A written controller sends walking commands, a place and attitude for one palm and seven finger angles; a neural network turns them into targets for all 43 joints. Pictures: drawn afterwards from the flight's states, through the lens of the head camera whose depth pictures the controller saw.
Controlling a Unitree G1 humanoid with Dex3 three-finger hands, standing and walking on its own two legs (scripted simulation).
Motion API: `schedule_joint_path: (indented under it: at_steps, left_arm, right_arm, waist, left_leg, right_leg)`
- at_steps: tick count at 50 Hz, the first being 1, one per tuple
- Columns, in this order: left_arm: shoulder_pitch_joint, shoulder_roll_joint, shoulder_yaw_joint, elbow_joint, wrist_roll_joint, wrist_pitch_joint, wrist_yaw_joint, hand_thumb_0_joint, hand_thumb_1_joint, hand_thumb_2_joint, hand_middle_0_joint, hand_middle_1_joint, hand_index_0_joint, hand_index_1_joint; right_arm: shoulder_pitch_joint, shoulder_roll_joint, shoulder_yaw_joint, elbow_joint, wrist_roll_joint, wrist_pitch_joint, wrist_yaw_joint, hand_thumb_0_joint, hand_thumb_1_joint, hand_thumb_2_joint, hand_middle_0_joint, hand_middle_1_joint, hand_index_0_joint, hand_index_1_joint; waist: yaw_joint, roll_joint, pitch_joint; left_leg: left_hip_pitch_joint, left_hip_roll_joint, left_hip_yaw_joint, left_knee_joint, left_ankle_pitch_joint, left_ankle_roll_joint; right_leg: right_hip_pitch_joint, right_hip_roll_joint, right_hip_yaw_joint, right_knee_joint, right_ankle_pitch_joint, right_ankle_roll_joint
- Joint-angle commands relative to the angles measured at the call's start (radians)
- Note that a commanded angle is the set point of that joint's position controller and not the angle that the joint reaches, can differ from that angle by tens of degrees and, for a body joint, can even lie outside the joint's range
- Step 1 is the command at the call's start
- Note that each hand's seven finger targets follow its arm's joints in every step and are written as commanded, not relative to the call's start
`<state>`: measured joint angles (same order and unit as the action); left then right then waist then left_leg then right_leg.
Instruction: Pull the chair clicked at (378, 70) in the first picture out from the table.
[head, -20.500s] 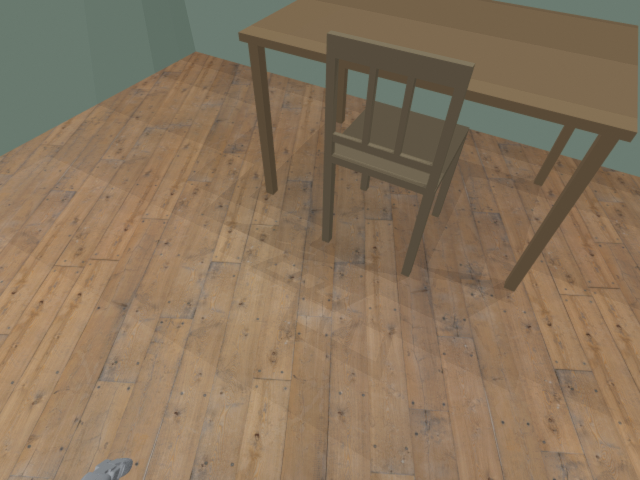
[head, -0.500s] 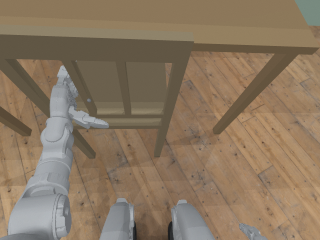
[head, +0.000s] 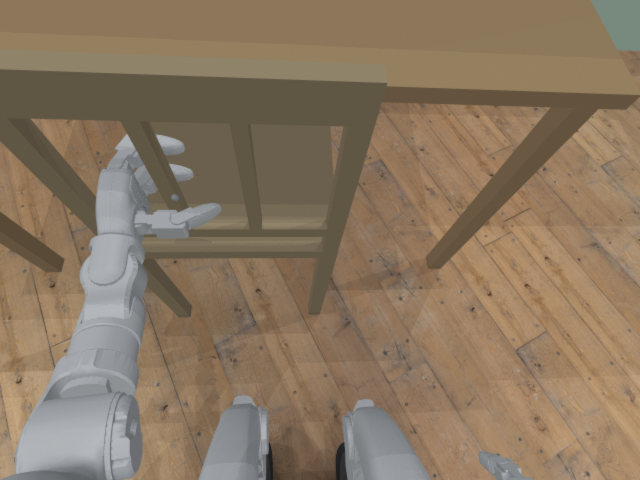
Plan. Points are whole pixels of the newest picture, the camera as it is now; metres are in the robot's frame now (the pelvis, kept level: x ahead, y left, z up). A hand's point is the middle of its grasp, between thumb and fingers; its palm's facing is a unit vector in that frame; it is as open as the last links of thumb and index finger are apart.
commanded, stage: hook a spindle and tug to test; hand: left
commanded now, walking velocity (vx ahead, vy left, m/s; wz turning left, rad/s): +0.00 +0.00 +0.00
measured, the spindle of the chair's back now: (165, 180) +0.49 +0.19 +0.00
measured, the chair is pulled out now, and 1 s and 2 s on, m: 0.00 0.03 0.13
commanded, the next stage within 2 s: step backward, pulling the chair out in 0.86 s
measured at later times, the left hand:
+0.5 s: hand (178, 196) +0.45 +0.16 +0.02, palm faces +0.02 -1.00 -0.02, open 5.3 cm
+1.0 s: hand (180, 217) +0.42 +0.16 +0.02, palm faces +0.01 -1.00 -0.04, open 5.5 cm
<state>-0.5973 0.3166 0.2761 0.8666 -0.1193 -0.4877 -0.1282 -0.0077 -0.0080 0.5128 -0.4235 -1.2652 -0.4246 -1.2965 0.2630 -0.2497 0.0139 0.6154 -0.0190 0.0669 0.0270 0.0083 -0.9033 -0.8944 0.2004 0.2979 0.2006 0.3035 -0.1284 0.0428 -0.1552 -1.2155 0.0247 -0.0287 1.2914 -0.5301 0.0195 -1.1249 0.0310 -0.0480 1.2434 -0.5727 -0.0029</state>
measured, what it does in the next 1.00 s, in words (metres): stands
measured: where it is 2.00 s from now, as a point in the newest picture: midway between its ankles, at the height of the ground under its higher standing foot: outside the picture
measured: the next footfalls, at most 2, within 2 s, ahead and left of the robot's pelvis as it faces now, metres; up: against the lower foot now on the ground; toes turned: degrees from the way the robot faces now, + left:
none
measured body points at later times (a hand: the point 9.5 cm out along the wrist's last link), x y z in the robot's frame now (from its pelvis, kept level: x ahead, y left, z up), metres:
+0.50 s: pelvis +0.02 +0.00 +0.01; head +0.16 +0.02 +0.44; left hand +0.45 +0.21 +0.03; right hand +0.09 -0.25 -0.11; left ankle +0.03 +0.10 -0.62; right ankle +0.00 -0.12 -0.62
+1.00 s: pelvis +0.04 +0.00 +0.02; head +0.18 +0.01 +0.45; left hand +0.42 +0.21 +0.03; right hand +0.16 -0.25 -0.10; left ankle +0.03 +0.10 -0.62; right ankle +0.00 -0.12 -0.62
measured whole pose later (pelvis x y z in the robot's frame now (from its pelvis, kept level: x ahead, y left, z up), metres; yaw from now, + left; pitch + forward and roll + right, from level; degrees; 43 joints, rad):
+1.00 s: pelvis +0.04 +0.00 +0.02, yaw +0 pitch +25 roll -2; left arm -0.27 0.23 0.17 0.49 -0.14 -0.42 -0.09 0.01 0.75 0.80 -0.37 -1.34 -0.37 -1.44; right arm 0.21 -0.23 -0.01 0.56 0.00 0.07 0.03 0.01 -0.90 -0.89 0.20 0.30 0.20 0.30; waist -0.08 0.03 -0.14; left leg -1.07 0.02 0.00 1.21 -0.57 0.02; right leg -0.99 0.02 -0.02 1.17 -0.61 0.00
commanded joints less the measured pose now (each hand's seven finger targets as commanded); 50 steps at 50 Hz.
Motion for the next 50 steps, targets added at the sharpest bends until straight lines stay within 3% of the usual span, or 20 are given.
schedule_joint_path:
  at_steps: [1,5,8,11,14,19,21,25,28,30,32,36,37,38,40,42,47,48,49,50]
  left_arm:
    - [-0.34,0.145,-0.014,-0.231,0.0,-0.074,-0.02,0.0,0.508,0.732,-0.5,-1.45,-0.5,-1.45]
    - [-0.327,0.153,-0.008,-0.224,-0.003,-0.063,-0.022,0.0,0.732,0.828,-0.5,-1.45,-0.5,-1.45]
    - [-0.298,0.152,0.0,-0.228,-0.007,-0.061,-0.022,0.0,0.9,0.9,-0.5,-1.45,-0.5,-1.45]
    - [-0.261,0.176,0.025,-0.241,-0.011,-0.064,-0.025,0.0,0.9,0.9,-0.5,-1.45,-0.5,-1.45]
    - [-0.203,0.119,-0.014,-0.299,-0.023,-0.064,-0.028,0.0,0.9,0.9,-0.5,-1.45,-0.5,-1.45]
    - [-0.118,0.129,-0.01,-0.335,-0.017,-0.056,-0.016,0.0,0.9,0.9,-0.5,-1.45,-0.5,-1.45]
    - [-0.082,0.093,-0.037,-0.358,-0.017,-0.058,-0.013,0.0,0.9,0.9,-0.5,-1.45,-0.5,-1.45]
    - [0.024,0.085,-0.046,-0.434,-0.024,-0.058,-0.006,0.0,0.9,0.9,-0.5,-1.45,-0.5,-1.45]
    - [0.058,0.062,-0.068,-0.476,-0.028,-0.055,-0.003,0.0,0.9,0.9,-0.5,-1.45,-0.5,-1.45]
    - [0.109,0.05,-0.081,-0.52,-0.03,-0.056,-0.001,0.0,0.9,0.9,-0.5,-1.45,-0.5,-1.45]
    - [0.15,0.047,-0.076,-0.531,-0.034,-0.053,0.003,0.0,0.9,0.9,-0.5,-1.45,-0.5,-1.45]
    - [0.175,0.023,-0.103,-0.579,-0.031,-0.056,0.005,0.0,0.9,0.9,-0.5,-1.45,-0.5,-1.45]
    - [0.196,0.051,-0.072,-0.569,-0.032,-0.058,0.007,0.0,0.9,0.9,-0.5,-1.45,-0.5,-1.45]
    - [0.2,0.026,-0.094,-0.57,-0.032,-0.058,0.005,0.0,0.9,0.9,-0.5,-1.45,-0.5,-1.45]
    - [0.207,0.048,-0.078,-0.586,-0.029,-0.066,0.007,0.0,0.9,0.9,-0.5,-1.45,-0.5,-1.45]
    - [0.187,0.045,-0.076,-0.574,-0.03,-0.065,0.006,0.0,0.9,0.9,-0.5,-1.45,-0.5,-1.45]
    - [0.214,0.05,-0.067,-0.582,-0.037,-0.056,-0.005,0.0,0.9,0.9,-0.5,-1.45,-0.5,-1.45]
    - [0.148,0.034,-0.093,-0.598,-0.036,-0.054,-0.005,0.0,0.9,0.9,-0.5,-1.45,-0.5,-1.45]
    - [-0.146,0.312,-0.014,-0.835,0.068,0.056,0.11,0.0,0.9,0.9,-0.5,-1.45,-0.5,-1.45]
    - [-0.142,0.269,-0.028,-0.842,0.072,0.125,0.166,0.0,0.9,0.9,-0.5,-1.45,-0.5,-1.45]
  right_arm:
    - [0.112,-0.162,-0.066,-0.073,0.002,-0.023,-0.011,0.0,-0.9,-0.9,0.2,0.3,0.2,0.3]
    - [0.117,-0.164,-0.066,-0.075,0.004,-0.02,-0.011,0.0,-0.9,-0.9,0.2,0.3,0.2,0.3]
    - [0.114,-0.16,-0.067,-0.078,0.006,-0.018,-0.011,0.0,-0.9,-0.9,0.2,0.3,0.2,0.3]
    - [0.117,-0.161,-0.066,-0.081,0.006,-0.018,-0.011,0.0,-0.9,-0.9,0.2,0.3,0.2,0.3]
    - [0.105,-0.152,-0.069,-0.097,0.009,-0.019,-0.004,0.0,-0.9,-0.9,0.2,0.3,0.2,0.3]
    - [0.105,-0.152,-0.071,-0.106,0.009,-0.017,0.001,0.0,-0.9,-0.9,0.2,0.3,0.2,0.3]
    - [0.102,-0.148,-0.071,-0.114,0.009,-0.019,0.006,0.0,-0.9,-0.9,0.2,0.3,0.2,0.3]
    - [0.103,-0.147,-0.077,-0.127,0.009,-0.021,0.014,0.0,-0.9,-0.9,0.2,0.3,0.2,0.3]
    - [0.097,-0.142,-0.079,-0.132,0.012,-0.021,0.017,0.0,-0.9,-0.9,0.2,0.3,0.2,0.3]
    - [0.099,-0.139,-0.079,-0.141,0.011,-0.026,0.019,0.0,-0.9,-0.9,0.2,0.3,0.2,0.3]
    - [0.097,-0.137,-0.081,-0.141,0.012,-0.026,0.02,0.0,-0.9,-0.9,0.2,0.3,0.2,0.3]
    - [0.091,-0.13,-0.083,-0.141,0.01,-0.035,0.019,0.0,-0.9,-0.9,0.2,0.3,0.2,0.3]
    - [0.091,-0.133,-0.084,-0.139,0.01,-0.036,0.018,0.0,-0.9,-0.9,0.2,0.3,0.2,0.3]
    - [0.081,-0.129,-0.082,-0.142,0.01,-0.038,0.018,0.0,-0.9,-0.9,0.2,0.3,0.2,0.3]
    - [0.077,-0.13,-0.083,-0.143,0.009,-0.042,0.014,0.0,-0.9,-0.9,0.2,0.3,0.2,0.3]
    - [0.071,-0.129,-0.081,-0.135,0.01,-0.043,0.011,0.0,-0.9,-0.9,0.2,0.3,0.2,0.3]
    - [0.068,-0.129,-0.081,-0.141,0.008,-0.047,0.007,0.0,-0.9,-0.9,0.2,0.3,0.2,0.3]
    - [0.063,-0.128,-0.079,-0.14,0.01,-0.047,0.005,0.0,-0.9,-0.9,0.2,0.3,0.2,0.3]
    - [0.08,-0.105,-0.059,-0.217,0.064,0.018,-0.04,0.0,-0.9,-0.9,0.2,0.3,0.2,0.3]
    - [0.098,-0.098,-0.062,-0.241,0.063,0.025,-0.074,0.0,-0.9,-0.9,0.2,0.3,0.2,0.3]
  waist:
    - [-0.022,0.105,-0.508]
    - [-0.028,0.058,-0.503]
    - [-0.019,0.059,-0.504]
    - [-0.004,0.056,-0.507]
    - [0.008,0.095,-0.531]
    - [0.018,0.067,-0.516]
    - [0.02,0.081,-0.512]
    - [0.038,0.088,-0.531]
    - [0.032,0.058,-0.511]
    - [0.042,0.08,-0.526]
    - [0.042,0.051,-0.51]
    - [0.038,0.055,-0.512]
    - [0.048,0.036,-0.497]
    - [0.043,0.041,-0.485]
    - [0.05,0.048,-0.479]
    - [0.04,0.047,-0.469]
    - [0.052,0.046,-0.506]
    - [0.036,0.054,-0.501]
    - [0.075,0.152,-0.788]
    - [0.058,0.17,-0.715]
  left_leg:
    - [0.508,-0.006,-0.037,-0.136,0.421,-0.002]
    - [0.473,-0.009,-0.034,-0.135,0.413,0.004]
    - [0.464,-0.011,-0.026,-0.137,0.423,0.004]
    - [0.469,-0.01,-0.025,-0.142,0.448,0.003]
    - [0.516,-0.009,-0.021,-0.152,0.485,-0.003]
    - [0.511,-0.005,-0.019,-0.159,0.514,-0.003]
    - [0.532,-0.004,-0.019,-0.161,0.545,-0.005]
    - [0.577,0.004,-0.021,-0.168,0.635,-0.009]
    - [0.568,0.005,-0.019,-0.172,0.638,-0.007]
    - [0.586,0.005,-0.018,-0.172,0.687,-0.008]
    - [0.573,0.005,-0.013,-0.172,0.691,-0.006]
    - [0.57,0.004,-0.009,-0.165,0.711,-0.005]
    - [0.557,0.004,-0.009,-0.166,0.698,-0.007]
    - [0.539,-0.002,-0.001,-0.165,0.668,-0.004]
    - [0.533,-0.003,0.0,-0.161,0.66,-0.004]
    - [0.533,-0.001,-0.003,-0.158,0.663,-0.004]
    - [0.538,-0.005,-0.001,-0.15,0.701,-0.005]
    - [0.542,-0.005,-0.003,-0.153,0.681,-0.005]
    - [0.874,-0.005,0.032,-0.353,0.598,0.002]
    - [0.894,-0.017,0.025,-0.369,0.626,0.006]
  right_leg:
    - [0.13,0.011,0.0,-0.155,0.352,-0.029]
    - [0.162,0.011,0.003,-0.157,0.37,-0.026]
    - [0.181,0.01,0.008,-0.16,0.39,-0.024]
    - [0.201,0.011,0.007,-0.157,0.413,-0.026]
    - [0.205,0.009,0.003,-0.164,0.429,-0.027]
    - [0.226,0.011,0.003,-0.162,0.461,-0.026]
    - [0.218,0.011,0.001,-0.161,0.472,-0.026]
    - [0.242,0.012,-0.002,-0.161,0.521,-0.027]
    - [0.258,0.011,-0.002,-0.166,0.542,-0.023]
    - [0.277,0.01,0.0,-0.161,0.58,-0.024]
    - [0.295,0.007,0.003,-0.166,0.608,-0.02]
    - [0.31,0.002,0.006,-0.158,0.648,-0.018]
    - [0.314,0.003,0.007,-0.158,0.64,-0.018]
    - [0.316,0.001,0.011,-0.16,0.636,-0.016]
    - [0.318,-0.001,0.013,-0.155,0.634,-0.019]
    - [0.303,-0.002,0.012,-0.153,0.632,-0.017]
    - [0.338,-0.007,0.016,-0.144,0.681,-0.018]
    - [0.324,-0.009,0.014,-0.149,0.665,-0.016]
    - [0.753,-0.078,0.105,-0.33,0.761,-0.035]
    - [0.761,-0.073,0.096,-0.384,0.857,-0.031]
